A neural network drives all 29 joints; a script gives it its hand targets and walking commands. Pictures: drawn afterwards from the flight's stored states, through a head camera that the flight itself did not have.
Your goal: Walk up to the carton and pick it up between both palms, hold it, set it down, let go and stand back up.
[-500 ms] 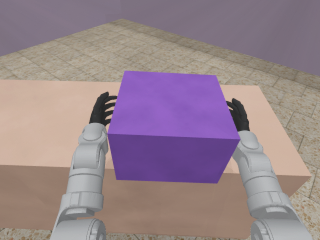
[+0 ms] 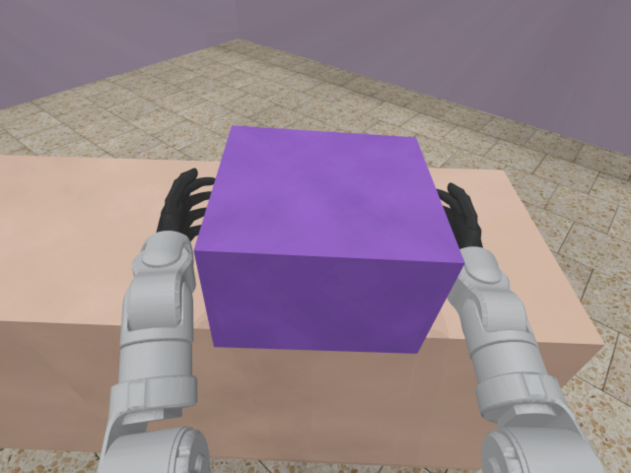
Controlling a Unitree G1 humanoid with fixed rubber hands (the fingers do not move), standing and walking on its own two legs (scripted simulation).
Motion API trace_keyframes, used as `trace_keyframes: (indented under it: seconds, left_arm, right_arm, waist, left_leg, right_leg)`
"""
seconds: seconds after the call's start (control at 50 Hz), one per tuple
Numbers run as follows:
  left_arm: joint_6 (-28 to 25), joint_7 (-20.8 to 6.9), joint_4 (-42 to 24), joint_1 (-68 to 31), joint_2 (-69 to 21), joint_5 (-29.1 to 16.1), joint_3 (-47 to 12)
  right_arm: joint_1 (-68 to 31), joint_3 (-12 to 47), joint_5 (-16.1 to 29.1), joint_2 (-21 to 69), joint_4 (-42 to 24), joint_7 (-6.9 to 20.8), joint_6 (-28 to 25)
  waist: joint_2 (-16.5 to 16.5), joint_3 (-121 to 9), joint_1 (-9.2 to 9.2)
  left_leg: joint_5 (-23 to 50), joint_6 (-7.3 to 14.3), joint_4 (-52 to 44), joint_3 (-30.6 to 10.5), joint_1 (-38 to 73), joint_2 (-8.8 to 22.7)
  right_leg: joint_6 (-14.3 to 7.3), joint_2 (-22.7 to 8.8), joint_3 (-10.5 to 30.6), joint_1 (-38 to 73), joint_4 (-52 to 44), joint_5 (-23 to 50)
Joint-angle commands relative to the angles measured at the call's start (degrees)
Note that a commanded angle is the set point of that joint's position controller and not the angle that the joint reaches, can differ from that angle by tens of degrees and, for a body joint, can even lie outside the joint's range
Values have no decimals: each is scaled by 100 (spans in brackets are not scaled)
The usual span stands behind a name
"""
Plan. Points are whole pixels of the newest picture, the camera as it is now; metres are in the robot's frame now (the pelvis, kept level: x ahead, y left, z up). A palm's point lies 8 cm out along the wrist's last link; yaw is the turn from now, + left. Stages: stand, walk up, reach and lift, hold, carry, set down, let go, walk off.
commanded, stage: reach and lift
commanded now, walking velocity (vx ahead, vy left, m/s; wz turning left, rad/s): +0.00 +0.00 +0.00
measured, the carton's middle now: (321, 235) +0.40 -0.02 +0.12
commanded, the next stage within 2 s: hold in 0.52 s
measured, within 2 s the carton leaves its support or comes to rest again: neither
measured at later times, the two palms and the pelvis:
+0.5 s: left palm (169, 229) +0.37 +0.17 +0.17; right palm (458, 237) +0.36 -0.19 +0.15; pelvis +0.01 +0.00 +0.00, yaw +0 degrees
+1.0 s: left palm (156, 223) +0.36 +0.17 +0.19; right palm (456, 226) +0.36 -0.18 +0.16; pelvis +0.00 +0.00 +0.00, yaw +1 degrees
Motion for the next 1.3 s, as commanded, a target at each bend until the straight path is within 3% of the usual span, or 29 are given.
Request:
trace_keyframes:
  seconds: [0.0, 0.4, 0.48, 0.76, 0.88, 1.28]
  left_arm:
    - [-151, -654, -543, -3162, -2970, -633, -2534]
    - [34, -633, -1158, -3096, -2903, -645, -2695]
    - [106, -654, -1037, -3143, -2855, -598, -2583]
    - [372, -743, -1353, -3249, -2791, -663, -2555]
    - [480, -795, -1183, -3400, -2726, -586, -2382]
    - [572, -893, -1360, -3401, -2654, -619, -2341]
  right_arm:
    - [-4305, 2333, 334, 2693, -1619, 692, -423]
    - [-4210, 2589, 600, 2605, -2035, 634, -320]
    - [-4228, 2511, 557, 2569, -1863, 630, -238]
    - [-4388, 2659, 733, 2664, -2197, 567, 32]
    - [-4448, 2517, 659, 2664, -1932, 593, 163]
    - [-4484, 2625, 763, 2713, -2190, 516, 254]
  waist:
    - [159, -2089, -31]
    - [273, -2232, -37]
    - [215, -1985, -39]
    - [188, -2156, -4]
    - [192, -1891, 19]
    - [211, -2069, 12]
  left_leg:
    - [1125, -269, -428, 90, -972, -222]
    - [2058, -356, -197, 41, -634, -204]
    - [1723, -320, -285, 54, -766, -194]
    - [1722, -257, -335, 76, -901, -235]
    - [1199, -216, -480, 106, -1105, -211]
    - [1485, -220, -417, 129, -1019, -238]
  right_leg:
    - [69, 274, 251, 1942, 220, 652]
    - [49, 314, 244, 2014, 240, 1038]
    - [41, 296, 226, 1959, 184, 724]
    - [76, 271, 276, 2270, 217, 905]
    - [52, 248, 258, 2153, 166, 405]
    - [92, 254, 247, 2394, 212, 684]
